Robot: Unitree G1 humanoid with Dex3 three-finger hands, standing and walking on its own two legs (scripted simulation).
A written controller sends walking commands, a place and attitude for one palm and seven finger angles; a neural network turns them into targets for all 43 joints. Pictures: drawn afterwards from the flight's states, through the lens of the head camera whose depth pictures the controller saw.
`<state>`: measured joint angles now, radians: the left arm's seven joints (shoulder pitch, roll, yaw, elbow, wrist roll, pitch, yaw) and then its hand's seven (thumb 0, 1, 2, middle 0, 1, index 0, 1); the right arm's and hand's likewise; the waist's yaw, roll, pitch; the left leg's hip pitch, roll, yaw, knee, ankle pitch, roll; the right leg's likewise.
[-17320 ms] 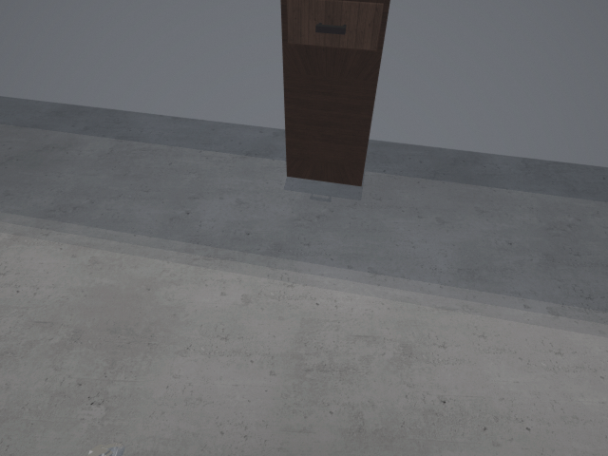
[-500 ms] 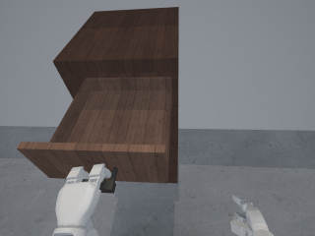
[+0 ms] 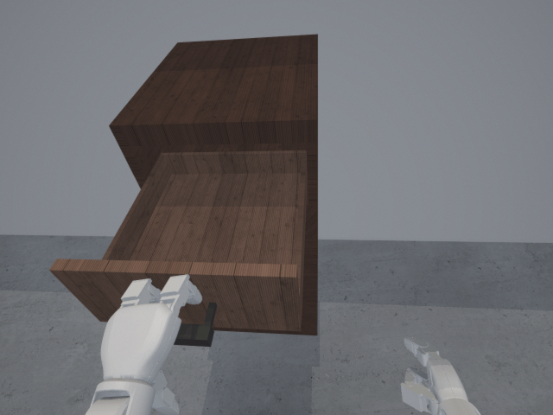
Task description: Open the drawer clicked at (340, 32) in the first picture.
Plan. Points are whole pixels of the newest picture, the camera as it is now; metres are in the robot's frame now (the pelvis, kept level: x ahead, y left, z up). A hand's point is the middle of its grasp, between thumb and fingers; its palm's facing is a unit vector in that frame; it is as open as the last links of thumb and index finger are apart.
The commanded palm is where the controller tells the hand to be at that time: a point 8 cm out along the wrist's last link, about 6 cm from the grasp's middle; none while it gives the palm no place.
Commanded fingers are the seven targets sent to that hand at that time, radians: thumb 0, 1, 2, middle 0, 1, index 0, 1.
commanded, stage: lift the hand off the handle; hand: left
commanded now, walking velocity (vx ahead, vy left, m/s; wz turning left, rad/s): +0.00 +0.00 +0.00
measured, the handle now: (177, 320) +0.24 +0.19 +0.02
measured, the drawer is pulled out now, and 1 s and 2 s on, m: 0.30 0.30 0.30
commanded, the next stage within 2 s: draw the hand back to the body in 0.90 s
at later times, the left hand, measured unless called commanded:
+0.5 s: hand (150, 313) +0.20 +0.18 +0.12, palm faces +0.16 -0.21 -0.96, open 13.8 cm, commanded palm +0.16 +0.18 +0.19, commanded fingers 0.00 -0.50 0.30 -0.30 -1.20 -0.30 -1.20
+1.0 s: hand (147, 290) +0.21 +0.17 +0.17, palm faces +0.19 -0.26 -0.95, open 13.9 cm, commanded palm +0.16 +0.18 +0.23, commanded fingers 0.00 -0.50 0.30 -0.30 -1.20 -0.30 -1.20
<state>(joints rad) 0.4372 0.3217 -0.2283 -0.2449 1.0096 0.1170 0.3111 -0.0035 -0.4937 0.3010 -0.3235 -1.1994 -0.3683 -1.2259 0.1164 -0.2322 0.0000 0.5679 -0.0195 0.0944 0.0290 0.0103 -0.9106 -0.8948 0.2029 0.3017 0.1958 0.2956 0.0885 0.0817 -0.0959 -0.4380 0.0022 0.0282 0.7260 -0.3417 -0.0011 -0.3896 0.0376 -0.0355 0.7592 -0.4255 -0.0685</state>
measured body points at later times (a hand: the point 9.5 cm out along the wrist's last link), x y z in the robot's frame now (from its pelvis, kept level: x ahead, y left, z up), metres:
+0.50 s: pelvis +0.01 +0.01 +0.01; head -0.02 -0.04 +0.46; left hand +0.19 +0.19 +0.17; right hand +0.25 -0.17 -0.07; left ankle +0.02 +0.13 -0.71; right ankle -0.02 -0.07 -0.71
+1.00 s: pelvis +0.00 +0.00 +0.02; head -0.03 -0.06 +0.47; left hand +0.19 +0.18 +0.22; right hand +0.24 -0.18 -0.06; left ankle +0.02 +0.13 -0.71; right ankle -0.02 -0.07 -0.71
